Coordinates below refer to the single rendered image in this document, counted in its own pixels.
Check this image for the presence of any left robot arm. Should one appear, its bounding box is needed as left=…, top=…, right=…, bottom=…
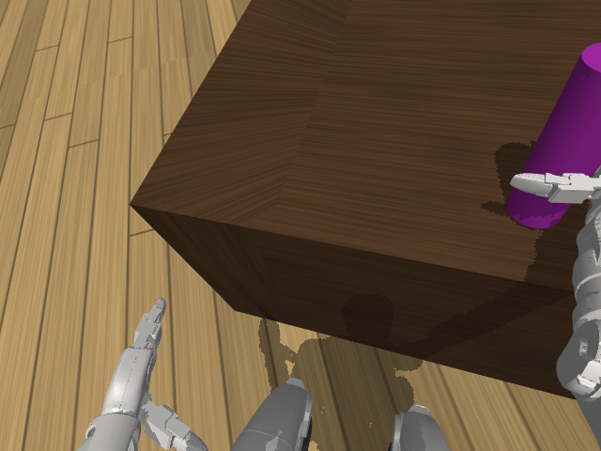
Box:
left=77, top=412, right=141, bottom=451

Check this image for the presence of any right robot hand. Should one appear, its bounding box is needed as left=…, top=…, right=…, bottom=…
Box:
left=510, top=164, right=601, bottom=206

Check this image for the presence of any bottle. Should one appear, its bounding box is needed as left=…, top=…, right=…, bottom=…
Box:
left=506, top=42, right=601, bottom=228

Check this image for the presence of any right robot arm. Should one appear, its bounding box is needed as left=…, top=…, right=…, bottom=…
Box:
left=556, top=200, right=601, bottom=450

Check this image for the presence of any left robot hand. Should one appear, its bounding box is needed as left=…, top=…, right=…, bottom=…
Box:
left=101, top=298, right=208, bottom=451

